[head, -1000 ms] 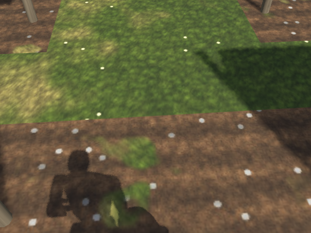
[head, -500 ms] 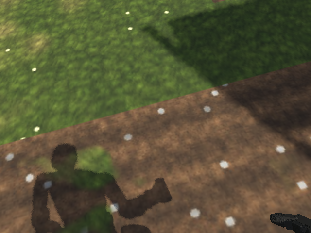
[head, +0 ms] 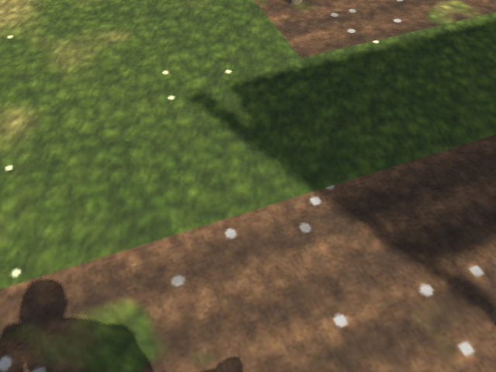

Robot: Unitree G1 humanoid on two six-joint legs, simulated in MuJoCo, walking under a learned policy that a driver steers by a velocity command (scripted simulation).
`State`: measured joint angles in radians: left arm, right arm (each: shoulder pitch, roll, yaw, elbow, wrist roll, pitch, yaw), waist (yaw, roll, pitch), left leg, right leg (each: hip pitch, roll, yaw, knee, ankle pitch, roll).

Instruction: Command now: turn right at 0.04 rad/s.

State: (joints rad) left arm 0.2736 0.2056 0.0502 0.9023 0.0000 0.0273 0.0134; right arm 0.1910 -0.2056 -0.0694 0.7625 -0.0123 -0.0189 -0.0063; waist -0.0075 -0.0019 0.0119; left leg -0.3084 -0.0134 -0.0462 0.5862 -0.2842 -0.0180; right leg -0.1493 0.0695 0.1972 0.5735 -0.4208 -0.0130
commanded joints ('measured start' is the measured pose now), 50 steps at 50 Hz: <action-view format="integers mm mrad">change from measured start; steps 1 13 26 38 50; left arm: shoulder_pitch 48 47 71 113 155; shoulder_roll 85 83 63 48 35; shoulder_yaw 20 16 6 -2 -7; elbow -15 76 141 171 181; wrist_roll -3 -5 -5 -4 -4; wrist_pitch -6 -18 -31 -36 -39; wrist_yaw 7 22 23 27 30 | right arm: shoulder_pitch -20 -15 -2 25 44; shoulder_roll -115 -104 -105 -98 -88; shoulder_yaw -25 -17 -10 -3 3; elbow -54 21 96 153 189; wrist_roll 3 7 9 12 15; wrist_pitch -15 -1 9 12 13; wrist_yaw -5 -19 -28 -31 -31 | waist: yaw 6 -2 -4 -4 -4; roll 8 -2 -7 -9 -4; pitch -74 8 47 66 70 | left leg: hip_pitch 199 203 199 181 168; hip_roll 73 40 24 18 16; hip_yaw -65 -40 -32 -32 -36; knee -37 -80 -110 -125 -129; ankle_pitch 431 295 187 134 117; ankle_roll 48 26 16 19 27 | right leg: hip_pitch -93 -102 -123 -137 -143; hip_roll -49 -54 -50 -45 -42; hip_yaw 6 -3 -23 -38 -51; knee -74 -137 -173 -182 -178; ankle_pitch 383 332 244 205 197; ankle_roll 2 13 19 21 25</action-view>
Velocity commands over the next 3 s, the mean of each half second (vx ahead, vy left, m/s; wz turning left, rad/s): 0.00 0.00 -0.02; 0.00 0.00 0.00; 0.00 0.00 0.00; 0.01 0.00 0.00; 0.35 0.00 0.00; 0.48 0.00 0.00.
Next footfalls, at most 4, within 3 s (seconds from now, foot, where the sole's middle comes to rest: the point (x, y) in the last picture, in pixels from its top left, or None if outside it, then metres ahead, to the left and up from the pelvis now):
2.54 left None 0.32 0.15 -0.77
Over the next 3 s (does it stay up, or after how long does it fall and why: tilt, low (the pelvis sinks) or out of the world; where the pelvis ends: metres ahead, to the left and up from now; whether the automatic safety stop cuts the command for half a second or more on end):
stays up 0.40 0.05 0.01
